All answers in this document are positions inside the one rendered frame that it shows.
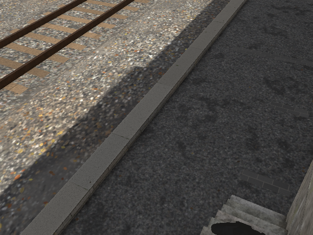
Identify stairs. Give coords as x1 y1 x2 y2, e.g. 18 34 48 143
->
200 195 288 235

